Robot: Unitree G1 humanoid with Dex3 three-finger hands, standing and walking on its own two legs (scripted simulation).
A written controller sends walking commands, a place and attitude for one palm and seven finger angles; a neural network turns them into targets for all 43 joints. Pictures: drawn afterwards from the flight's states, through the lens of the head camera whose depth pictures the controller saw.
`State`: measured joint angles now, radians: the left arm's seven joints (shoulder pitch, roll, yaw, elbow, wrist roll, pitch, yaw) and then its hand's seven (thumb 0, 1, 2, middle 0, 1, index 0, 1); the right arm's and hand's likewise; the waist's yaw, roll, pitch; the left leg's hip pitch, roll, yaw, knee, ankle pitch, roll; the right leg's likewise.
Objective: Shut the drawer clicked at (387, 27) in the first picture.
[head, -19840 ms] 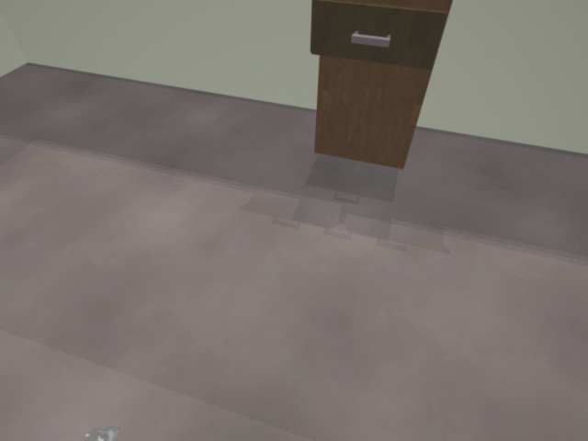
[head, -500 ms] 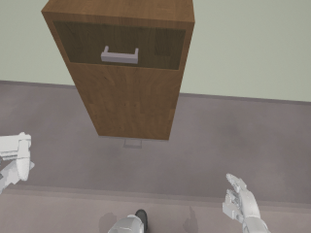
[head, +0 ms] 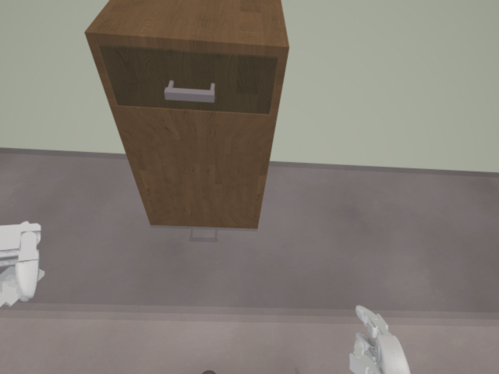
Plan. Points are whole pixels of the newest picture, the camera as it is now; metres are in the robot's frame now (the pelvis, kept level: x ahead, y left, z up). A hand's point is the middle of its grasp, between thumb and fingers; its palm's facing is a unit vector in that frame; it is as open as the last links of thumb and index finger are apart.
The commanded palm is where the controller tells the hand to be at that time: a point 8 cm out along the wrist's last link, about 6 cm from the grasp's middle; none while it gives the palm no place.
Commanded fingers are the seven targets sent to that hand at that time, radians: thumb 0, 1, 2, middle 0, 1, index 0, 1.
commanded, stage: stop stepping back and stand still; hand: left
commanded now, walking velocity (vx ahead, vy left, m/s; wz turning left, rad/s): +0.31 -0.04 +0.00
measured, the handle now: (191, 90) +0.80 +0.19 -0.01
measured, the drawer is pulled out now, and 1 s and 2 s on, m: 0.00 0.00 0.00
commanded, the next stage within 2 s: let the arm hang, fingers relaxed in 1.04 s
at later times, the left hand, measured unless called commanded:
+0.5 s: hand (12, 318) +0.15 +0.24 +0.17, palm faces +0.37 -0.78 -0.50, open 3.2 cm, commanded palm +0.09 +0.28 +0.18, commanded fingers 0.00 0.90 0.90 -1.40 -1.60 -1.40 -1.60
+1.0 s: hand (36, 274) +0.20 +0.25 +0.15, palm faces +0.30 -0.82 -0.49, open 3.2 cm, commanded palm +0.13 +0.29 +0.18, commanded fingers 0.00 0.90 0.90 -1.40 -1.60 -1.40 -1.60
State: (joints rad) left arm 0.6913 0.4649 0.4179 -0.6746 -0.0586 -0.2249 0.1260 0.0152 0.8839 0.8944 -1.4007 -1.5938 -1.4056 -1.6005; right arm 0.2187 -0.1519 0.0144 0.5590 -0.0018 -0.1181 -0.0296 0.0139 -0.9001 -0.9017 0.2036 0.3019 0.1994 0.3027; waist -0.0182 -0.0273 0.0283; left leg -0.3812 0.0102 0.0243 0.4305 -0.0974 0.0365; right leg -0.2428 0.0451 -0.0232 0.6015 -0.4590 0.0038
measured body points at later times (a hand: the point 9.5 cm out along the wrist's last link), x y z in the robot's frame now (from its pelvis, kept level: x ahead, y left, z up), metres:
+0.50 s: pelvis -0.04 +0.00 -0.01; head -0.04 +0.00 +0.44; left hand +0.12 +0.28 +0.19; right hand +0.10 -0.23 -0.10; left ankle -0.03 +0.11 -0.73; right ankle -0.02 -0.09 -0.74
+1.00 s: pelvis +0.00 +0.01 +0.00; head +0.04 +0.02 +0.45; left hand +0.17 +0.29 +0.18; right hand +0.19 -0.21 -0.08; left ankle +0.00 +0.11 -0.74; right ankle -0.02 -0.09 -0.74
